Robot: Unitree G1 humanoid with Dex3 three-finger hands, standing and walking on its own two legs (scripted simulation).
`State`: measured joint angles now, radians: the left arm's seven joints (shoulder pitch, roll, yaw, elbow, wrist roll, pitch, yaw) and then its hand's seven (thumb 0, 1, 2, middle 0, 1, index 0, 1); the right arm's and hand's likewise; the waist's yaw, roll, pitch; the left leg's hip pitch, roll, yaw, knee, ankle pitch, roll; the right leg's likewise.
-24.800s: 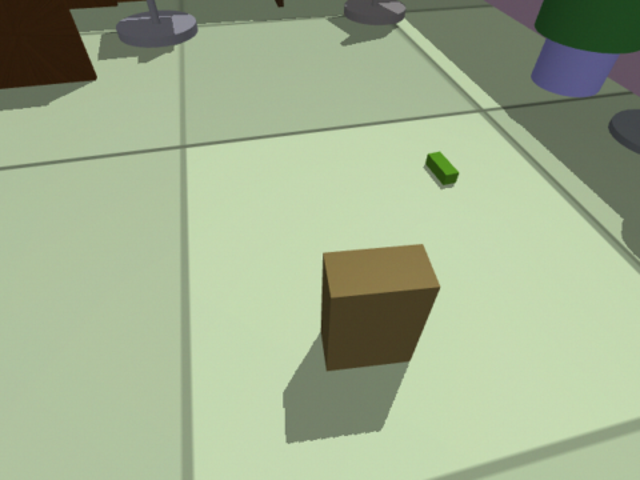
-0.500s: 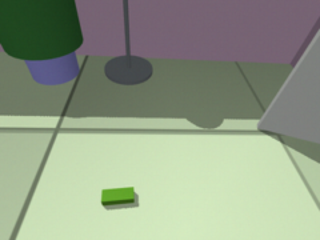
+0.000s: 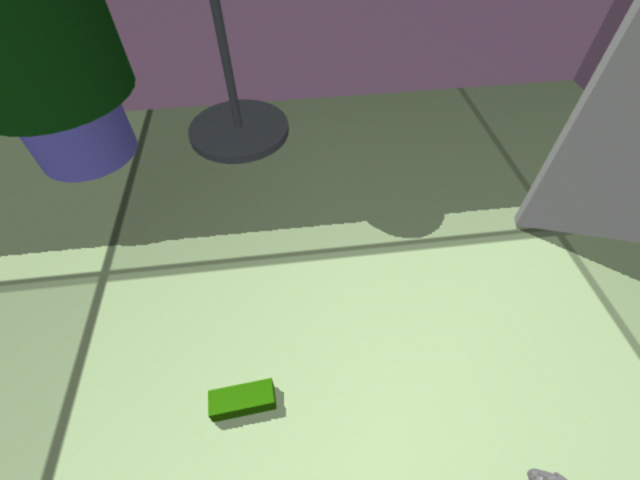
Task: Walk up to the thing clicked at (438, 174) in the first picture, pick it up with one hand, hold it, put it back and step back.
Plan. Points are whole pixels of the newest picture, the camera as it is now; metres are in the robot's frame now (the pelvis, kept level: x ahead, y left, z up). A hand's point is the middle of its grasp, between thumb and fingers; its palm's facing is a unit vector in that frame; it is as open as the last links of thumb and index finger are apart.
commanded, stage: walk up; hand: left
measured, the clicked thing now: (242, 400) +0.46 +0.24 -0.72
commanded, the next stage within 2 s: stand in 1.08 s
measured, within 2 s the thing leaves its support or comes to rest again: neither
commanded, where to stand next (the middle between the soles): +0.10 -0.01 m, yaw +3 degrees
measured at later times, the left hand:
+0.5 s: hand out of the picture +0.12 +0.24 -0.13, palm faces -0.03 -0.95 -0.31, open 7.4 cm
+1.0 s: hand out of the picture +0.09 +0.24 -0.13, palm faces +0.02 -0.94 -0.33, open 7.4 cm
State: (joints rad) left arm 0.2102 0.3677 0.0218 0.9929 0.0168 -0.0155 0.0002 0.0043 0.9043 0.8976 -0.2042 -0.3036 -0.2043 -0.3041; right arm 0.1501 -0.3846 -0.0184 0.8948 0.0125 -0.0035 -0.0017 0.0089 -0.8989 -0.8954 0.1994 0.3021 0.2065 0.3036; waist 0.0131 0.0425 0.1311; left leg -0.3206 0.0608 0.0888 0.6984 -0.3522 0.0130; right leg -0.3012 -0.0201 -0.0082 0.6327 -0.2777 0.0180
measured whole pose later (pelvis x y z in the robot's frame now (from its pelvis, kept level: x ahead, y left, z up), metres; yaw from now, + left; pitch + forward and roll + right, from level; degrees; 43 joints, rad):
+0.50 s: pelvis +0.01 +0.00 +0.02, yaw +0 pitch -3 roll +0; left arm 0.05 0.35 0.00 1.13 0.00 -0.01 -0.02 0.00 0.90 0.90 -0.21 -0.30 -0.21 -0.30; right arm 0.13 -0.37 0.00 1.16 -0.01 -0.03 0.01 0.01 -0.90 -0.90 0.20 0.30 0.21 0.30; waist -0.01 -0.03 0.05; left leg -0.16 0.02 0.08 0.37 -0.16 0.01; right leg -0.17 -0.03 -0.01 0.36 -0.15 0.02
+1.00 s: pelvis +0.03 -0.01 +0.03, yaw +1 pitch -2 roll +0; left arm 0.08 0.33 0.01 1.19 0.01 -0.01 -0.01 0.00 0.90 0.90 -0.21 -0.30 -0.21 -0.30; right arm 0.06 -0.35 0.00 1.17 0.00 -0.02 0.01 0.01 -0.90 -0.90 0.20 0.30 0.21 0.30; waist 0.02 0.01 0.04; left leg -0.12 0.03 0.07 0.31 -0.15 0.00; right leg -0.12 -0.03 -0.03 0.31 -0.15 0.02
